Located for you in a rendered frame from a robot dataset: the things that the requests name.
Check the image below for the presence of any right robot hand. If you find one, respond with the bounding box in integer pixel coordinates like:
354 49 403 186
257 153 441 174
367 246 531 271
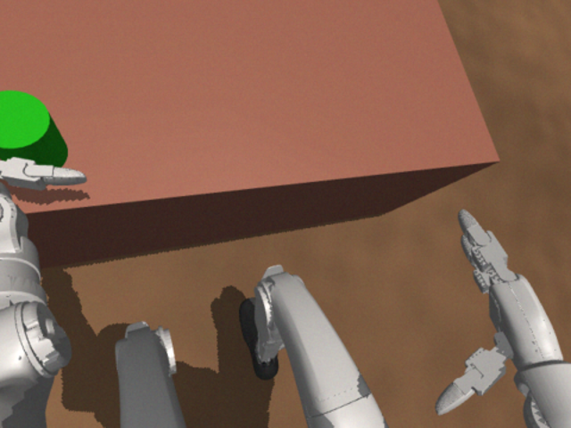
435 209 563 416

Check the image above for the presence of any left robot hand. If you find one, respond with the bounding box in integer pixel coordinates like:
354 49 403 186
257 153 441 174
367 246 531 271
0 157 87 191

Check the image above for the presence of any can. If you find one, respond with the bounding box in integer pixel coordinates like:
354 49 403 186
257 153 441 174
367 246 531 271
0 90 68 168

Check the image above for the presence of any right robot foot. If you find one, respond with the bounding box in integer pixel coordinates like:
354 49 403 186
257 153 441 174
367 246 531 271
239 298 278 380

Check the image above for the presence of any left robot arm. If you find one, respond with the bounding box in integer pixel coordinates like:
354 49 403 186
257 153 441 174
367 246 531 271
0 182 71 428

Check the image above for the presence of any right robot arm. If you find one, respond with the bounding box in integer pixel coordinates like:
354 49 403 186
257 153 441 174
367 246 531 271
514 360 571 428

